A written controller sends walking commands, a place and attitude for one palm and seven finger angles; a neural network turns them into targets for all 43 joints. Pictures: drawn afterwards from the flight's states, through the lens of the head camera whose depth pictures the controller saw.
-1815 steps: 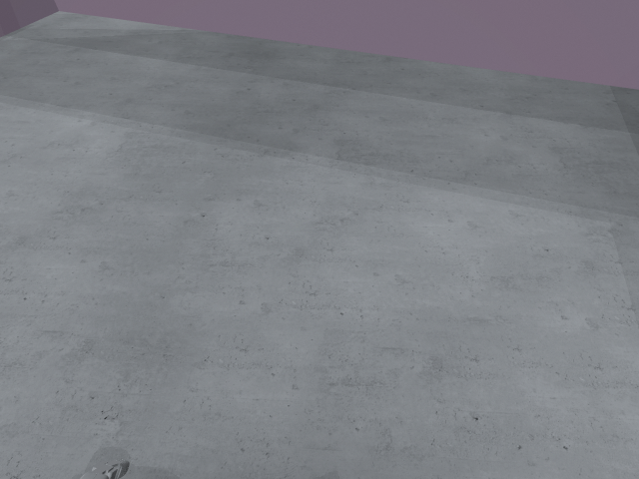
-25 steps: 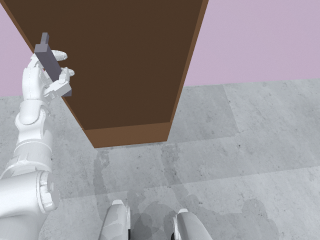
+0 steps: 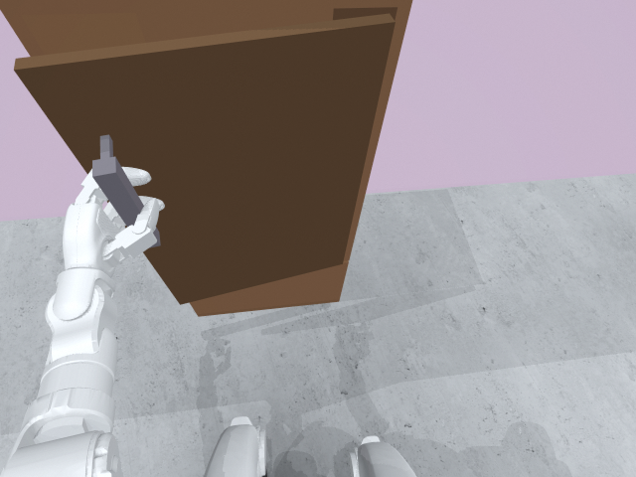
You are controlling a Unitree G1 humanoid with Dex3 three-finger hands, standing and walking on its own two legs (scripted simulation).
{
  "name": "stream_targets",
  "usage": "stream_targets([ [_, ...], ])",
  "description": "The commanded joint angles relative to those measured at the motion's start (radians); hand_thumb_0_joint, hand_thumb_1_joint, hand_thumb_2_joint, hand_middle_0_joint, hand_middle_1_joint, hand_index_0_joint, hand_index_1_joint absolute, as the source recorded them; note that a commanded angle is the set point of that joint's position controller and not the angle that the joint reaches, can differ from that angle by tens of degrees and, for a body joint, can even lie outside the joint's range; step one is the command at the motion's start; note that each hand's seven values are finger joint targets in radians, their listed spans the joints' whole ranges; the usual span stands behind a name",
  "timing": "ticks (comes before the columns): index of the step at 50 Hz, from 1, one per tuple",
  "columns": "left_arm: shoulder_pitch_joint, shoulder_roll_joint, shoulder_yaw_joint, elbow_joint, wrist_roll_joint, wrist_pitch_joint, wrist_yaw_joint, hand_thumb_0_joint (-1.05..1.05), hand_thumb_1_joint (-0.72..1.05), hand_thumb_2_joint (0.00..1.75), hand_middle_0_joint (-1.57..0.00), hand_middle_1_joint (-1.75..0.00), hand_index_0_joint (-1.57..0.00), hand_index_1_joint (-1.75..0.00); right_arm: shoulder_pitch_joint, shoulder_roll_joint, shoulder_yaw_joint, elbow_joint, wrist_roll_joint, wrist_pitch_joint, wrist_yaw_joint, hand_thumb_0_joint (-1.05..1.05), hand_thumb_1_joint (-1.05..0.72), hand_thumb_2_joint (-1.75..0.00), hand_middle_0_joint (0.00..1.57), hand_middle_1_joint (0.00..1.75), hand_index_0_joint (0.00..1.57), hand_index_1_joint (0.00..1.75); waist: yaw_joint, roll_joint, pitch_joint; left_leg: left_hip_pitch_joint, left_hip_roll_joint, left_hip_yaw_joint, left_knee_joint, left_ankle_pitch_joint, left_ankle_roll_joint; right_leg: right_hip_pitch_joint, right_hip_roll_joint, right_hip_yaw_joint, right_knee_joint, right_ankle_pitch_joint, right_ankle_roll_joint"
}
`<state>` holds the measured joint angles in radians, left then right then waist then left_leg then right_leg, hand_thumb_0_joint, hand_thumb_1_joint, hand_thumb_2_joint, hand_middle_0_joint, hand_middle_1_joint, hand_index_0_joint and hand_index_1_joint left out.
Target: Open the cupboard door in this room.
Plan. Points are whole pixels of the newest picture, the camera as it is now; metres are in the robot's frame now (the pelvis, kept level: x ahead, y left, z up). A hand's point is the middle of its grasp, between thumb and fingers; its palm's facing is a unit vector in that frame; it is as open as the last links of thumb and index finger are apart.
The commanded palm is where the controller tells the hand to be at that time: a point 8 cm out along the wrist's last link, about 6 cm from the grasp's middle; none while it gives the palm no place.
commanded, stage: pull the door open along its arc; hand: left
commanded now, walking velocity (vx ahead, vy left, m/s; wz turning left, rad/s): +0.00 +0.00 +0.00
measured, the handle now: (130, 195) +0.46 +0.24 +0.05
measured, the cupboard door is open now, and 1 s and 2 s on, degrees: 9 44 45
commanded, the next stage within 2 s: open thumb and fingers to let go in 0.70 s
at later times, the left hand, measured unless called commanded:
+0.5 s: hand (212, 312) +0.30 +0.12 +0.05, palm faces +0.47 -0.88 +0.00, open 6.2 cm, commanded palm +0.23 +0.15 +0.05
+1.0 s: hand (254, 341) +0.27 +0.07 +0.05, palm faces +0.46 -0.89 -0.02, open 6.7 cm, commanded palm +0.22 +0.11 +0.05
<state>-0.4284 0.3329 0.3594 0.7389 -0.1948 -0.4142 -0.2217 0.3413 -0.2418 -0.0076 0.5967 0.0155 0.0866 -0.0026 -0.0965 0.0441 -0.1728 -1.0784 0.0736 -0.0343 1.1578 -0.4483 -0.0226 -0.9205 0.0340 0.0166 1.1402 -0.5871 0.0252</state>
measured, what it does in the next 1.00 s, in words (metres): stands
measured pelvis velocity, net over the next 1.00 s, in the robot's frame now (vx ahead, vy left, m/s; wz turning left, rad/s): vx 0.00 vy -0.04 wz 0.09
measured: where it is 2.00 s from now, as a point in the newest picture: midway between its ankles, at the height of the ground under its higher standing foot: outside the picture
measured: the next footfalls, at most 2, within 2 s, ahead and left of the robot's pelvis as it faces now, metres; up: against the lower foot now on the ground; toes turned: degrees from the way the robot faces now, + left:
none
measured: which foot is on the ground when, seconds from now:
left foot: down 0.00-1.00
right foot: down 0.00-1.00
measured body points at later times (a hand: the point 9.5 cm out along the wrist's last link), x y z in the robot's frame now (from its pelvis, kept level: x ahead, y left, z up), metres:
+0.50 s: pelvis +0.01 -0.03 +0.01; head +0.06 -0.03 +0.46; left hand +0.27 +0.16 +0.05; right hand +0.19 -0.23 -0.09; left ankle +0.05 +0.13 -0.64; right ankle -0.02 -0.14 -0.64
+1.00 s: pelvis +0.00 -0.04 +0.00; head +0.04 -0.06 +0.45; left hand +0.24 +0.11 +0.05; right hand +0.21 -0.24 -0.10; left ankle +0.05 +0.13 -0.64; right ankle -0.02 -0.14 -0.64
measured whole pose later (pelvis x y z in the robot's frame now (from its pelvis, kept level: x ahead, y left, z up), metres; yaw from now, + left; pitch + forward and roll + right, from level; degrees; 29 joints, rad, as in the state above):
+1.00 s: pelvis +0.00 -0.04 +0.00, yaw +5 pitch +15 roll +0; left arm 0.22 -0.10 -0.19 0.12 0.11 -0.35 0.54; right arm 0.19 -0.18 -0.01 0.55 -0.08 0.00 0.00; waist 0.00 0.04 -0.21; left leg -0.95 0.03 -0.10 1.13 -0.45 -0.07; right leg -0.80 0.00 -0.06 1.19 -0.65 -0.04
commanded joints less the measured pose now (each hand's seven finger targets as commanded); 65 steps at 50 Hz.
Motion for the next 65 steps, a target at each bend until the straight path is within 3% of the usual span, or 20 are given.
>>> stream_targets([
  [1, 0.017, 0.158, 0.007, -0.318, -0.043, -0.076, -0.003, 0.00, 0.90, 0.90, -0.40, -1.35, -0.40, -1.35, 0.001, -0.149, -0.057, -0.140, 0.005, -0.046, -0.005, 0.00, -0.90, -0.90, 0.20, 0.30, 0.20, 0.30, 0.069, 0.013, -0.364, 0.441, -0.059, 0.031, -0.132, 0.333, 0.046, 0.132, 0.033, -0.062, -0.154, 0.488, -0.036],
  [2, 0.018, 0.116, 0.131, -0.382, -0.107, -0.070, 0.134, 0.00, 0.90, 0.90, -0.40, -1.35, -0.40, -1.35, -0.028, -0.112, -0.053, -0.144, -0.003, -0.054, -0.010, 0.00, -0.90, -0.90, 0.20, 0.30, 0.20, 0.30, 0.152, 0.024, -0.359, 0.412, -0.058, 0.036, -0.154, 0.331, 0.031, 0.166, 0.028, -0.074, -0.155, 0.458, -0.036],
  [3, 0.093, 0.041, 0.051, -0.395, -0.080, -0.059, 0.201, 0.00, 0.90, 0.90, -0.40, -1.35, -0.40, -1.35, -0.034, -0.110, -0.052, -0.151, -0.008, -0.060, -0.005, 0.00, -0.90, -0.90, 0.20, 0.30, 0.20, 0.30, 0.122, 0.033, -0.340, 0.422, -0.058, 0.039, -0.158, 0.325, 0.026, 0.155, 0.030, -0.079, -0.151, 0.444, -0.034],
  [5, 0.200, 0.023, 0.043, -0.451, -0.026, -0.059, 0.317, 0.00, 0.90, 0.90, -0.40, -1.35, -0.40, -1.35, -0.040, -0.107, -0.051, -0.159, -0.025, -0.062, 0.005, 0.00, -0.90, -0.90, 0.20, 0.30, 0.20, 0.30, 0.132, -0.025, -0.312, 0.398, -0.057, 0.035, -0.159, 0.325, 0.026, 0.170, 0.029, -0.084, -0.144, 0.436, -0.036],
  [9, 0.251, -0.079, -0.044, -0.577, 0.077, -0.068, 0.506, 0.00, 0.90, 0.90, -0.40, -1.35, -0.40, -1.35, -0.082, -0.084, -0.050, -0.173, -0.057, -0.048, 0.018, 0.00, -0.90, -0.90, 0.20, 0.30, 0.20, 0.30, 0.128, -0.025, -0.321, 0.402, -0.062, 0.041, -0.150, 0.333, 0.023, 0.191, 0.013, -0.078, -0.130, 0.461, -0.036],
  [10, 0.287, -0.099, -0.067, -0.582, 0.101, -0.065, 0.545, 0.00, 0.90, 0.90, -0.40, -1.35, -0.40, -1.35, -0.090, -0.083, -0.050, -0.179, -0.063, -0.045, 0.020, 0.00, -0.90, -0.90, 0.20, 0.30, 0.20, 0.30, 0.124, -0.069, -0.311, 0.389, -0.061, 0.037, -0.145, 0.322, 0.027, 0.198, 0.016, -0.075, -0.136, 0.456, -0.035],
  [16, 0.332, -0.245, -0.236, -0.666, 0.209, -0.053, 0.694, 0.00, 0.90, 0.90, -0.40, -1.35, -0.40, -1.35, -0.144, -0.055, -0.048, -0.190, -0.085, -0.032, 0.021, 0.00, -0.90, -0.90, 0.20, 0.30, 0.20, 0.30, 0.110, -0.069, -0.293, 0.396, -0.068, 0.039, -0.142, 0.281, 0.027, 0.208, 0.002, -0.065, -0.159, 0.441, -0.035],
  [19, 0.376, -0.296, -0.317, -0.711, 0.241, -0.051, 0.715, 0.00, 0.90, 0.90, -0.40, -1.35, -0.40, -1.35, -0.157, -0.045, -0.046, -0.195, -0.088, -0.034, 0.022, 0.00, -0.90, -0.90, 0.20, 0.30, 0.20, 0.30, 0.102, -0.061, -0.283, 0.412, -0.072, 0.039, -0.146, 0.269, 0.029, 0.216, -0.002, -0.062, -0.175, 0.445, -0.036],
  [20, 0.394, -0.301, -0.334, -0.713, 0.250, -0.048, 0.717, 0.00, 0.90, 0.90, -0.40, -1.35, -0.40, -1.35, -0.152, -0.044, -0.044, -0.193, -0.090, -0.036, 0.019, 0.00, -0.90, -0.90, 0.20, 0.30, 0.20, 0.30, 0.093, -0.088, -0.261, 0.404, -0.070, 0.034, -0.146, 0.264, 0.030, 0.218, 0.000, -0.060, -0.183, 0.446, -0.035],
  [23, 0.452, -0.357, -0.402, -0.763, 0.253, -0.052, 0.722, 0.00, 0.90, 0.90, -0.40, -1.35, -0.40, -1.35, -0.174, -0.031, -0.044, -0.199, -0.089, -0.048, 0.019, 0.00, -0.90, -0.90, 0.20, 0.30, 0.20, 0.30, 0.095, -0.065, -0.262, 0.423, -0.074, 0.037, -0.147, 0.269, 0.030, 0.232, -0.009, -0.054, -0.193, 0.474, -0.034],
  [30, 0.617, -0.434, -0.518, -0.825, 0.299, -0.036, 0.743, 0.00, 0.90, 0.90, -0.40, -1.35, -0.40, -1.35, -0.197, -0.014, -0.031, -0.219, -0.095, -0.091, 0.015, 0.00, -0.90, -0.90, 0.20, 0.30, 0.20, 0.30, 0.086, -0.112, -0.203, 0.384, -0.076, 0.027, -0.143, 0.225, 0.032, 0.232, -0.026, -0.041, -0.213, 0.469, -0.025],
  [36, 0.752, -0.533, -0.640, -0.883, 0.333, -0.016, 0.737, 0.00, 0.90, 0.90, -0.40, -1.35, -0.40, -1.35, -0.214, -0.005, -0.021, -0.234, -0.096, -0.136, 0.015, 0.00, -0.90, -0.90, 0.20, 0.30, 0.20, 0.30, 0.090, -0.111, -0.227, 0.373, -0.082, 0.017, -0.124, 0.235, 0.035, 0.238, -0.038, -0.041, -0.193, 0.523, -0.024],
  [40, 0.544, -0.448, -0.556, -0.887, 0.320, -0.008, 0.773, 0.00, 0.90, 0.90, -0.40, -1.35, -0.40, -1.35, -0.207, -0.014, -0.021, -0.199, -0.102, -0.138, 0.000, 0.00, -0.90, -0.90, 0.20, 0.30, 0.20, 0.30, 0.060, -0.140, -0.182, 0.339, -0.079, 0.006, -0.096, 0.192, 0.033, 0.185, -0.045, -0.026, -0.204, 0.468, -0.016],
  [44, 0.533, -0.480, -0.563, -0.843, 0.320, -0.016, 0.777, 0.00, 0.62, 0.78, -0.38, -1.32, -0.38, -1.32, -0.225, -0.011, -0.025, -0.192, -0.102, -0.138, -0.003, 0.00, -0.90, -0.90, 0.20, 0.30, 0.20, 0.30, 0.076, -0.115, -0.215, 0.346, -0.083, 0.008, -0.098, 0.169, 0.032, 0.171, -0.045, -0.027, -0.201, 0.397, -0.022],
  [47, 0.531, -0.479, -0.569, -0.851, 0.314, -0.006, 0.770, 0.00, 0.41, 0.69, -0.36, -1.30, -0.36, -1.30, -0.217, -0.011, -0.026, -0.198, -0.098, -0.136, -0.002, 0.00, -0.90, -0.90, 0.20, 0.30, 0.20, 0.30, 0.077, -0.133, -0.238, 0.353, -0.083, 0.008, -0.105, 0.181, 0.034, 0.196, -0.047, -0.023, -0.206, 0.433, -0.017],
  [52, 0.490, -0.459, -0.553, -0.841, 0.307, 0.001, 0.766, 0.00, 0.06, 0.54, -0.34, -1.26, -0.34, -1.26, -0.216, -0.012, -0.024, -0.193, -0.098, -0.126, -0.006, 0.00, -0.90, -0.90, 0.20, 0.30, 0.20, 0.30, 0.071, -0.135, -0.213, 0.350, -0.082, 0.005, -0.106, 0.177, 0.033, 0.193, -0.050, -0.020, -0.213, 0.428, -0.015],
  [56, 0.491, -0.483, -0.570, -0.813, 0.316, -0.002, 0.768, 0.00, -0.22, 0.42, -0.32, -1.23, -0.32, -1.23, -0.228, -0.012, -0.024, -0.196, -0.098, -0.129, -0.003, 0.00, -0.90, -0.90, 0.20, 0.30, 0.20, 0.30, 0.074, -0.123, -0.200, 0.347, -0.081, 0.004, -0.108, 0.157, 0.034, 0.167, -0.043, -0.028, -0.213, 0.365, -0.023],
  [58, 0.456, -0.475, -0.568, -0.828, 0.321, -0.007, 0.776, 0.00, -0.36, 0.36, -0.31, -1.22, -0.31, -1.22, -0.228, -0.013, -0.025, -0.194, -0.099, -0.128, -0.002, 0.00, -0.90, -0.90, 0.20, 0.30, 0.20, 0.30, 0.076, -0.102, -0.224, 0.355, -0.080, 0.005, -0.107, 0.158, 0.034, 0.164, -0.041, -0.030, -0.206, 0.346, -0.028],
  [60, 0.468, -0.476, -0.568, -0.814, 0.322, -0.002, 0.777, 0.00, -0.50, 0.30, -0.30, -1.20, -0.30, -1.20, -0.226, -0.014, -0.025, -0.195, -0.097, -0.129, -0.003, 0.00, -0.90, -0.90, 0.20, 0.30, 0.20, 0.30, 0.076, -0.122, -0.210, 0.348, -0.078, 0.001, -0.111, 0.154, 0.035, 0.164, -0.037, -0.033, -0.212, 0.329, -0.030],
  [65, 0.447, -0.494, -0.579, -0.794, 0.320, 0.011, 0.786, 0.00, -0.50, 0.30, -0.27, -1.05, -0.27, -1.05, -0.235, -0.013, -0.024, -0.197, -0.097, -0.129, -0.005, 0.00, -0.90, -0.90, 0.20, 0.30, 0.20, 0.30, 0.071, -0.128, -0.201, 0.345, -0.079, 0.002, -0.114, 0.137, 0.036, 0.149, -0.032, -0.041, -0.216, 0.286, -0.033],
])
